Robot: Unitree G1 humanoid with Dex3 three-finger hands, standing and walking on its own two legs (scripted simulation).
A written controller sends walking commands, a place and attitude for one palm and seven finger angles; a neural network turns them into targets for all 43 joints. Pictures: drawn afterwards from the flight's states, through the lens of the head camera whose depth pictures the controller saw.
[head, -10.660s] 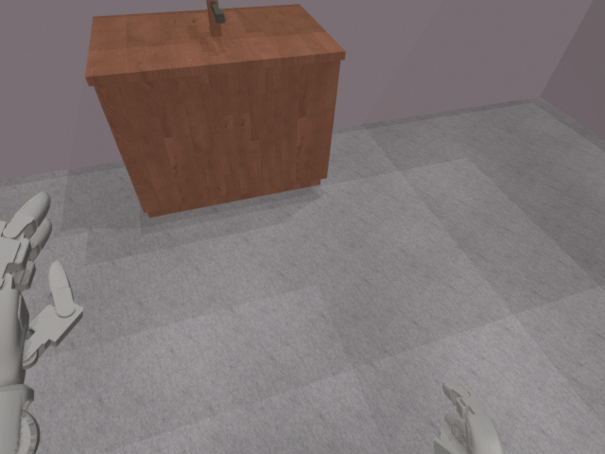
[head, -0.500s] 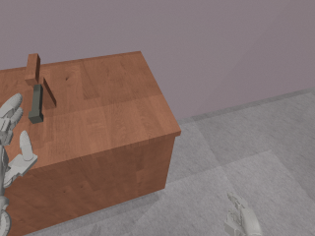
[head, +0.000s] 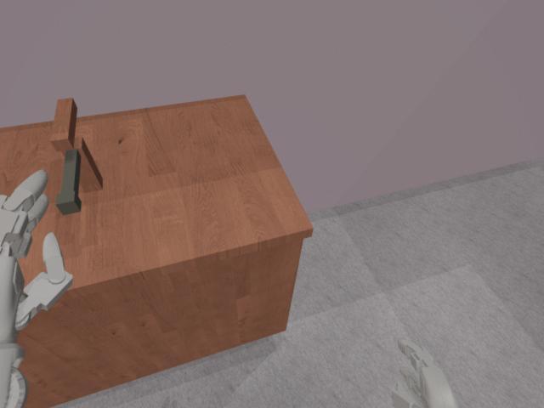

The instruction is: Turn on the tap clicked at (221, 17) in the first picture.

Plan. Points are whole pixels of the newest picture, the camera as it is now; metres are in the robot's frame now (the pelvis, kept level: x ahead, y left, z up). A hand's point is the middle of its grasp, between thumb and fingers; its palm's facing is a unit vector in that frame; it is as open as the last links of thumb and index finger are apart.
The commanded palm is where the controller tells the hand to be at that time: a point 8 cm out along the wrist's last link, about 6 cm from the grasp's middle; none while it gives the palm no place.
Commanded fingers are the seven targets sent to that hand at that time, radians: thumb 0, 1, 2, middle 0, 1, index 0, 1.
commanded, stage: look again from close up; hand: left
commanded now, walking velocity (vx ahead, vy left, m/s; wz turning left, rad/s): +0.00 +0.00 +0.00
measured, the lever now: (68, 203) +0.40 +0.39 +0.04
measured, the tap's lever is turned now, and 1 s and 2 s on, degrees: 0 0 0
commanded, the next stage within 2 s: come to a stop and stand still in 0.12 s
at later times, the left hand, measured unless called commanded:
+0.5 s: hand (89, 273) +0.22 +0.22 +0.16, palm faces +0.31 -0.87 -0.38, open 7.4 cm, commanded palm +0.16 +0.27 +0.17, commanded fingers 0.00 0.90 0.90 -0.20 -0.30 -0.20 -0.30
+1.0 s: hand (73, 272) +0.22 +0.24 +0.15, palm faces +0.35 -0.86 -0.38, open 7.4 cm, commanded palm +0.16 +0.28 +0.17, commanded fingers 0.00 0.90 0.90 -0.20 -0.30 -0.20 -0.30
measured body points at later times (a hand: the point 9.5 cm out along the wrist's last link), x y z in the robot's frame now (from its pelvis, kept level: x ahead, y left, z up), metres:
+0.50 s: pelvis +0.00 -0.01 +0.00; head +0.01 +0.00 +0.45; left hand +0.19 +0.27 +0.18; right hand +0.17 -0.24 -0.07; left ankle +0.03 +0.06 -0.74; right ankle -0.02 -0.13 -0.74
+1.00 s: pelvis +0.00 -0.01 +0.00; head +0.02 +0.02 +0.45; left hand +0.20 +0.29 +0.17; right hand +0.19 -0.21 -0.06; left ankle +0.03 +0.06 -0.74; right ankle -0.02 -0.13 -0.74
